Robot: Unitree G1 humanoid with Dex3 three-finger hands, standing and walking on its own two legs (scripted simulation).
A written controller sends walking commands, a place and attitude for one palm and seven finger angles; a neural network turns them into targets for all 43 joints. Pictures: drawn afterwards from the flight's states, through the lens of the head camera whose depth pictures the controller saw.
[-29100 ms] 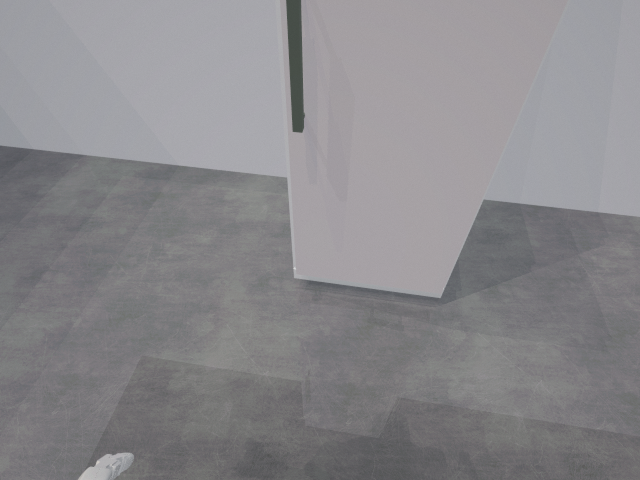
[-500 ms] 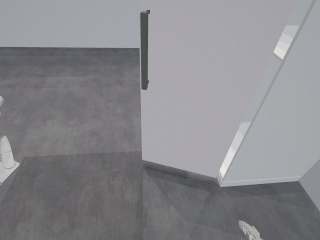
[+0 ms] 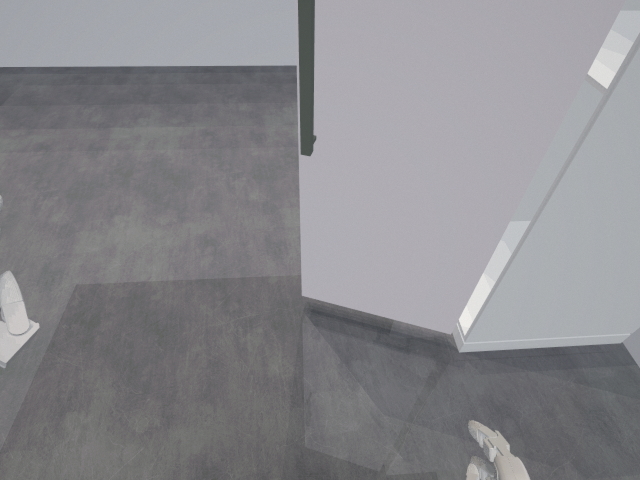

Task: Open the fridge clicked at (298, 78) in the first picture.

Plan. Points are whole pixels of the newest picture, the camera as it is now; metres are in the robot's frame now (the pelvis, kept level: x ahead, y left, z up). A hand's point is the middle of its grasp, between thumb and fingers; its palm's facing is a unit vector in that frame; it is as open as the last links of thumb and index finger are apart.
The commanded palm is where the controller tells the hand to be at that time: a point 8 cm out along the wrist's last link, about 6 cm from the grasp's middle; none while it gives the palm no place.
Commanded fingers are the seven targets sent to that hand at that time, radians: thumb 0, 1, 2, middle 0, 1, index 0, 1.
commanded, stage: stop stepping back and stand still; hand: left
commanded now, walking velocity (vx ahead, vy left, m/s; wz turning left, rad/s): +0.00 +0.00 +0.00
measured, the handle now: (310, 78) +0.81 +0.07 +0.14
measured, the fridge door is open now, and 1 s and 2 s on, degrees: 69 69 69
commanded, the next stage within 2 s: let the arm hang, fingers relaxed in 0.34 s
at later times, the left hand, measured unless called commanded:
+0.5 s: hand (75, 332) +0.24 +0.28 +0.11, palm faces +0.28 -0.81 -0.51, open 7.4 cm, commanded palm none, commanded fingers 0.00 0.90 0.90 -0.20 -0.30 -0.20 -0.30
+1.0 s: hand out of the picture -0.02 +0.22 -0.16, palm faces +0.00 -0.97 -0.24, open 7.2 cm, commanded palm none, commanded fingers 0.00 0.90 0.90 -0.20 -0.30 -0.20 -0.30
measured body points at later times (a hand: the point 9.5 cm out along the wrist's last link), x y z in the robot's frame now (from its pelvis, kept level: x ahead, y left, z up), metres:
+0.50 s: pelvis +0.02 +0.02 +0.01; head +0.03 +0.01 +0.46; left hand +0.21 +0.32 +0.14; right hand +0.20 -0.23 -0.08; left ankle +0.03 +0.12 -0.73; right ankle +0.02 -0.10 -0.73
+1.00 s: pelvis -0.01 +0.01 +0.01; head +0.01 +0.01 +0.46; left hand -0.02 +0.27 -0.14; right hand -0.02 -0.23 -0.14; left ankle +0.03 +0.12 -0.73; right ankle +0.01 -0.10 -0.73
